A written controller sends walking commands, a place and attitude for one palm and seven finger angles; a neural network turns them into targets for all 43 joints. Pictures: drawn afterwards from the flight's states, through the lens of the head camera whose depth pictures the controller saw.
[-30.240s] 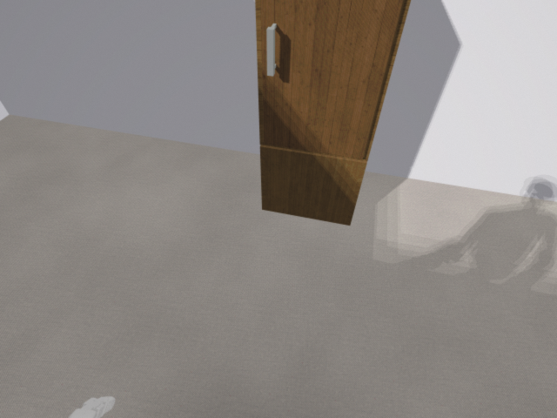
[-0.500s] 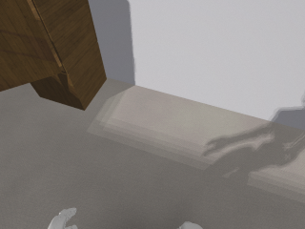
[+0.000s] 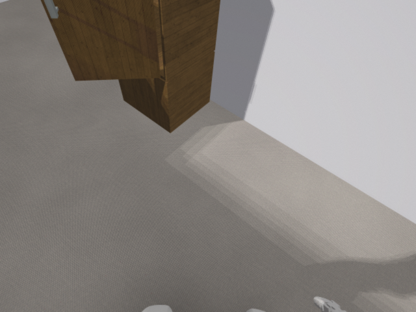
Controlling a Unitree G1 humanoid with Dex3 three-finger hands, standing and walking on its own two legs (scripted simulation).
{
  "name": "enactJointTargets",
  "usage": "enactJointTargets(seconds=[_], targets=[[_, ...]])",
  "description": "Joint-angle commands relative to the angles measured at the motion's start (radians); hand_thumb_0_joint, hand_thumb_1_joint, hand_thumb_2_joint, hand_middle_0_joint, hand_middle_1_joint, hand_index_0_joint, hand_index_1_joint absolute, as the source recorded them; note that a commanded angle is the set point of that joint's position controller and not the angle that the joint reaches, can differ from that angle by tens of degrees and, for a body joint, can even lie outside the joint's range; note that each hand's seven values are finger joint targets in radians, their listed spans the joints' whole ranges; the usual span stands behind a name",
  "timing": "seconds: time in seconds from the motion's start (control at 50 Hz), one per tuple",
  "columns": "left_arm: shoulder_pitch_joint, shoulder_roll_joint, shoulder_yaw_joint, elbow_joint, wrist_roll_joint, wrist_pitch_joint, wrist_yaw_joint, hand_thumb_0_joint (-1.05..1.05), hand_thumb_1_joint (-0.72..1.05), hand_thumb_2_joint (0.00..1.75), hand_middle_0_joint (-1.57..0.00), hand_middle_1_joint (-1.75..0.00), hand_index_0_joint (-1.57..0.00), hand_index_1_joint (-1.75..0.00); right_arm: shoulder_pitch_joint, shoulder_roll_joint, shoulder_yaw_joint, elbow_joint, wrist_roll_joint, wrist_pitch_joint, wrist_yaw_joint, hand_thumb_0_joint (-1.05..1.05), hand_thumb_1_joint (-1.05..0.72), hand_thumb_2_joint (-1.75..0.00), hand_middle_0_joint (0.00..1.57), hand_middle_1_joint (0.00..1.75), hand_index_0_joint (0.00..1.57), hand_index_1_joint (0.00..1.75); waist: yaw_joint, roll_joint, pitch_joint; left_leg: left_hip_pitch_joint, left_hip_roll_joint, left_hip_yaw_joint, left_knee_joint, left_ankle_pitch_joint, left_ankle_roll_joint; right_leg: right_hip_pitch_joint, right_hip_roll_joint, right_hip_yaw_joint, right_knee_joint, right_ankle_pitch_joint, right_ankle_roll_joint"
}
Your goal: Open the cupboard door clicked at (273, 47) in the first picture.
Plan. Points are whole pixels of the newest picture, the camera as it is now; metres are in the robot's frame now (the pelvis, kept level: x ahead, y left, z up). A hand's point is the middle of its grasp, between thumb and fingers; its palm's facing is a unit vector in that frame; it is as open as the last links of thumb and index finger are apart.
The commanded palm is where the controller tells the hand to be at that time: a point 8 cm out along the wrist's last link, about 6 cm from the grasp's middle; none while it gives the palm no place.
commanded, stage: turn to face it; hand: left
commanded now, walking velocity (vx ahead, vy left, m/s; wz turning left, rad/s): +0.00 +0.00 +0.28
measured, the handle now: out of the picture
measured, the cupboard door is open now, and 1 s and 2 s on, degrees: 48 48 48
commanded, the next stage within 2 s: take the last steps up to it in 0.26 s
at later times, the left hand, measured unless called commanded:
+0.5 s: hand out of the picture +0.04 +0.15 -0.14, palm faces +0.19 -0.95 -0.23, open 7.3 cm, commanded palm none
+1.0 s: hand out of the picture +0.06 +0.28 -0.16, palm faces +0.31 -0.93 -0.20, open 7.4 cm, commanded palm none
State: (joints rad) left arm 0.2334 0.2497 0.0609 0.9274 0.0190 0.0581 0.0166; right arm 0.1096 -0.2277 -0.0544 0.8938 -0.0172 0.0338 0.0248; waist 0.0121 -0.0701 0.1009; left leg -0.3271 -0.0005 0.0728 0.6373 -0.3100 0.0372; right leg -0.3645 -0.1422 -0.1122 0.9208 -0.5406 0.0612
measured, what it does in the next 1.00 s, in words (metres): walks ahead: right foot, then left foot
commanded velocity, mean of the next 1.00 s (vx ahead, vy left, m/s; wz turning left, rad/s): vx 0.20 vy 0.09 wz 0.17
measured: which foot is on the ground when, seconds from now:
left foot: down 0.00-0.34, up 0.36-0.76, down 0.78-1.00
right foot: up 0.00-0.30, down 0.32-0.78, up 0.80-1.00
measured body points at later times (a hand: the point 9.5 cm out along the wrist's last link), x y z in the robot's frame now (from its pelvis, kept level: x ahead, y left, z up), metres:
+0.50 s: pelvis +0.01 -0.04 +0.02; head +0.03 -0.06 +0.47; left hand +0.03 +0.20 -0.12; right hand +0.10 -0.28 -0.14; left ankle -0.04 +0.08 -0.65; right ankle +0.01 -0.15 -0.72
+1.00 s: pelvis +0.09 +0.08 +0.02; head +0.10 +0.10 +0.47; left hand +0.04 +0.33 -0.14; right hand +0.18 -0.14 -0.13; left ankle +0.04 +0.14 -0.72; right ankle +0.13 -0.05 -0.64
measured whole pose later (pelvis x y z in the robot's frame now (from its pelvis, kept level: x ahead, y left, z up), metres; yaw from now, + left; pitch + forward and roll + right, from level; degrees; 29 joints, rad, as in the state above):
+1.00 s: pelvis +0.09 +0.08 +0.02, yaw +15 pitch +0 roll +0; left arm 0.25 0.21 0.06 1.05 0.03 0.00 -0.01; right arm 0.27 -0.17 -0.03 1.01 -0.02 -0.05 -0.01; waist 0.02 -0.04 0.04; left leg -0.12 -0.04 0.13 0.37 -0.26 0.07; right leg -0.54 -0.12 -0.08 1.10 -0.31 0.01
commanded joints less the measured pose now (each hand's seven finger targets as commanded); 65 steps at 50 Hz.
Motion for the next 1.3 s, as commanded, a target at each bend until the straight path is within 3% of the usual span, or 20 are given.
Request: enactJointTargets(seconds=[0.0, 0.26, 0.28, 0.3, 0.32, 0.34, 0.4, 0.54, 0.64, 0.72, 0.74, 0.76, 0.78, 0.9, 1.14, 1.2, 1.22, 1.24, 1.26, 1.28], targets=[[-0.075, 0.077, 0.019, -0.092, -0.002, -0.024, -0.003, 0.0, 0.9, 0.9, -0.2, -0.3, -0.2, -0.3, 0.078, -0.199, -0.041, -0.032, -0.009, -0.019, -0.047, 0.0, -0.9, -0.9, 0.2, 0.3, 0.2, 0.3, -0.049, 0.265, -0.131, 0.165, 0.288, -0.317, -0.292, 0.465, 0.15, -0.181, 0.017, 0.118, 0.225, 0.057, 0.006], [0.062, 0.052, 0.009, -0.023, -0.011, -0.047, -0.002, 0.0, 0.9, 0.9, -0.2, -0.3, -0.2, -0.3, 0.036, -0.161, -0.034, -0.003, 0.0, -0.012, -0.039, 0.0, -0.9, -0.9, 0.2, 0.3, 0.2, 0.3, 0.022, 0.192, -0.157, 0.041, 0.176, -0.266, -0.193, 0.329, 0.067, 0.228, 0.109, 0.041, -0.442, 0.314, -0.003], [0.082, 0.091, 0.017, -0.016, -0.005, -0.058, 0.004, 0.0, 0.9, 0.9, -0.2, -0.3, -0.2, -0.3, 0.039, -0.124, -0.03, -0.006, 0.009, -0.013, -0.035, 0.0, -0.9, -0.9, 0.2, 0.3, 0.2, 0.3, 0.032, 0.089, -0.155, -0.045, 0.113, -0.22, -0.115, 0.199, 0.016, 0.322, 0.031, 0.124, -0.552, 0.358, -0.024], [0.097, 0.174, 0.033, -0.012, 0.007, -0.068, 0.01, 0.0, 0.9, 0.9, -0.2, -0.3, -0.2, -0.3, 0.044, -0.061, -0.02, -0.022, 0.016, -0.014, -0.03, 0.0, -0.9, -0.9, 0.2, 0.3, 0.2, 0.3, 0.033, -0.16, -0.153, -0.169, -0.019, -0.083, 0.061, -0.058, -0.054, 0.365, -0.187, 0.364, -0.629, 0.431, -0.108], [0.085, 0.207, 0.032, -0.028, 0.009, -0.067, 0.011, 0.0, 0.9, 0.9, -0.2, -0.3, -0.2, -0.3, 0.01, -0.082, -0.024, -0.038, 0.013, -0.002, -0.027, 0.0, -0.9, -0.9, 0.2, 0.3, 0.2, 0.3, 0.047, -0.199, -0.118, -0.154, -0.03, -0.093, 0.269, -0.295, -0.06, 0.221, -0.323, 0.439, -0.675, 0.462, -0.216], [0.042, 0.188, 0.024, -0.041, 0.009, -0.064, 0.012, 0.0, 0.9, 0.9, -0.2, -0.3, -0.2, -0.3, 0.024, -0.077, -0.028, -0.034, 0.009, 0.003, -0.022, 0.0, -0.9, -0.9, 0.2, 0.3, 0.2, 0.3, 0.025, -0.114, -0.094, -0.131, -0.013, -0.115, 0.356, -0.271, -0.054, 0.154, -0.303, 0.37, -0.672, 0.426, -0.244], [0.019, 0.112, 0.018, -0.032, -0.001, -0.081, 0.009, 0.0, 0.9, 0.9, -0.2, -0.3, -0.2, -0.3, 0.046, -0.085, -0.034, 0.021, -0.003, 0.01, -0.013, 0.0, -0.9, -0.9, 0.2, 0.3, 0.2, 0.3, 0.008, -0.168, -0.046, -0.255, 0.023, -0.115, 0.514, -0.112, -0.076, 0.243, -0.189, 0.254, -0.659, 0.478, -0.182], [0.143, 0.11, 0.035, 0.036, 0.01, -0.111, 0.003, 0.0, 0.9, 0.9, -0.2, -0.3, -0.2, -0.3, -0.053, -0.037, -0.025, 0.007, -0.004, -0.006, 0.017, 0.0, -0.9, -0.9, 0.2, 0.3, 0.2, 0.3, 0.065, -0.062, -0.031, -0.283, 0.057, -0.04, 0.288, -0.056, -0.093, 0.348, -0.241, 0.196, -0.727, 0.275, -0.179], [0.151, 0.135, 0.043, 0.071, 0.018, -0.112, -0.006, 0.0, 0.9, 0.9, -0.2, -0.3, -0.2, -0.3, -0.078, -0.025, -0.015, -0.009, 0.001, -0.021, 0.027, 0.0, -0.9, -0.9, 0.2, 0.3, 0.2, 0.3, 0.066, -0.126, -0.023, -0.174, 0.057, -0.002, 0.076, -0.08, -0.078, 0.299, -0.26, 0.148, -0.705, 0.257, -0.174], [0.081, 0.149, 0.046, 0.074, 0.01, -0.1, -0.015, 0.0, 0.9, 0.9, -0.2, -0.3, -0.2, -0.3, 0.107, -0.053, -0.013, 0.046, -0.001, -0.041, 0.018, 0.0, -0.9, -0.9, 0.2, 0.3, 0.2, 0.3, -0.032, -0.054, -0.069, 0.209, -0.015, 0.095, -0.17, 0.036, -0.058, 0.088, -0.177, 0.02, -0.555, 0.214, -0.107], [0.064, 0.118, 0.038, 0.064, 0.007, -0.095, -0.023, 0.0, 0.9, 0.9, -0.2, -0.3, -0.2, -0.3, 0.215, -0.119, -0.031, 0.074, -0.002, -0.047, 0.006, 0.0, -0.9, -0.9, 0.2, 0.3, 0.2, 0.3, -0.085, 0.097, -0.117, 0.382, 0.038, 0.012, -0.211, -0.026, -0.031, -0.035, -0.112, -0.04, -0.359, 0.176, -0.068], [0.048, 0.044, 0.025, 0.028, -0.002, -0.089, -0.031, 0.0, 0.9, 0.9, -0.2, -0.3, -0.2, -0.3, 0.347, -0.226, -0.06, 0.101, -0.017, -0.054, -0.009, 0.0, -0.9, -0.9, 0.2, 0.3, 0.2, 0.3, -0.14, 0.401, -0.164, 0.491, 0.297, -0.38, -0.33, -0.146, 0.071, -0.246, 0.038, -0.129, -0.032, -0.047, -0.014], [-0.045, 0.028, 0.011, -0.017, 0.005, -0.089, -0.025, 0.0, 0.9, 0.9, -0.2, -0.3, -0.2, -0.3, 0.426, -0.256, -0.061, 0.12, -0.014, -0.049, -0.027, 0.0, -0.9, -0.9, 0.2, 0.3, 0.2, 0.3, -0.168, 0.373, -0.146, 0.448, 0.385, -0.488, -0.423, -0.137, 0.157, -0.345, 0.061, -0.014, 0.178, -0.102, -0.034], [0.023, -0.001, 0.001, 0.059, 0.008, -0.079, -0.034, 0.0, 0.9, 0.9, -0.2, -0.3, -0.2, -0.3, 0.229, -0.084, 0.002, 0.091, -0.006, -0.094, -0.046, 0.0, -0.9, -0.9, 0.2, 0.3, 0.2, 0.3, -0.016, 0.156, -0.047, 0.246, 0.256, -0.196, -0.436, 0.278, 0.142, -0.276, -0.008, 0.072, 0.245, 0.223, -0.052], [-0.198, -0.018, -0.011, -0.028, 0.003, -0.079, -0.032, 0.0, 0.9, 0.9, -0.2, -0.3, -0.2, -0.3, 0.383, -0.057, 0.013, 0.205, -0.014, -0.1, -0.049, 0.0, -0.9, -0.9, 0.2, 0.3, 0.2, 0.3, -0.042, 0.106, 0.027, 0.312, 0.254, -0.106, -0.406, 0.526, 0.145, -0.166, 0.053, 0.018, -0.189, 0.295, -0.078], [-0.094, -0.007, -0.001, -0.008, 0.003, -0.085, -0.034, 0.0, 0.9, 0.9, -0.2, -0.3, -0.2, -0.3, 0.367, -0.071, 0.015, 0.223, -0.011, -0.098, -0.052, 0.0, -0.9, -0.9, 0.2, 0.3, 0.2, 0.3, 0.019, 0.088, -0.007, 0.261, 0.221, -0.057, -0.26, 0.658, 0.112, 0.052, 0.107, -0.015, -0.294, 0.306, -0.104], [0.03, 0.013, 0.01, 0.029, 0.005, -0.094, -0.03, 0.0, 0.9, 0.9, -0.2, -0.3, -0.2, -0.3, 0.352, -0.074, 0.013, 0.222, -0.004, -0.099, -0.052, 0.0, -0.9, -0.9, 0.2, 0.3, 0.2, 0.3, 0.076, 0.06, -0.062, 0.203, 0.18, -0.034, -0.102, 0.688, 0.079, 0.237, 0.117, -0.006, -0.366, 0.359, -0.12], [0.186, 0.082, 0.03, 0.073, 0.011, -0.108, -0.021, 0.0, 0.9, 0.9, -0.2, -0.3, -0.2, -0.3, 0.339, -0.06, 0.01, 0.206, 0.01, -0.104, -0.046, 0.0, -0.9, -0.9, 0.2, 0.3, 0.2, 0.3, 0.135, -0.033, -0.157, 0.023, 0.105, 0.015, 0.131, 0.529, 0.035, 0.493, -0.016, 0.174, -0.412, 0.382, -0.176], [0.292, 0.169, 0.053, 0.1, 0.007, -0.11, -0.013, 0.0, 0.9, 0.9, -0.2, -0.3, -0.2, -0.3, 0.366, -0.024, 0.012, 0.177, 0.019, -0.108, -0.045, 0.0, -0.9, -0.9, 0.2, 0.3, 0.2, 0.3, 0.139, -0.212, -0.253, -0.219, -0.052, 0.047, 0.459, -0.164, -0.022, 0.683, -0.314, 0.604, -0.552, 0.5, -0.31], [0.259, 0.177, 0.051, 0.091, -0.012, -0.109, -0.007, 0.0, 0.9, 0.9, -0.2, -0.3, -0.2, -0.3, 0.31, -0.059, 0.003, 0.165, 0.012, -0.097, -0.042, 0.0, -0.9, -0.9, 0.2, 0.3, 0.2, 0.3, 0.121, -0.095, -0.193, -0.271, 0.003, -0.069, 0.623, -0.25, -0.016, 0.565, -0.367, 0.644, -0.641, 0.455, -0.343]])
